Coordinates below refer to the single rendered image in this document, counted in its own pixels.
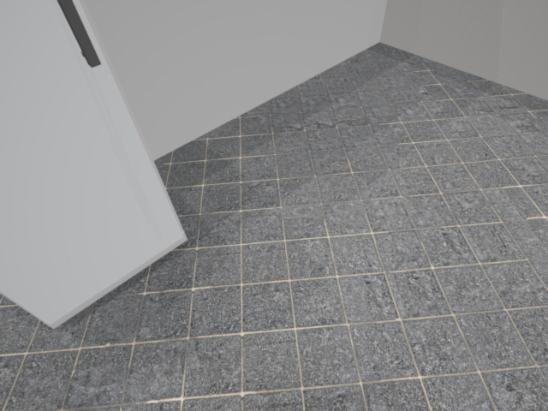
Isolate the handle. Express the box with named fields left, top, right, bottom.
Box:
left=57, top=0, right=101, bottom=68

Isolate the fridge door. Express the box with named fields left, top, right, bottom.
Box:
left=0, top=0, right=184, bottom=325

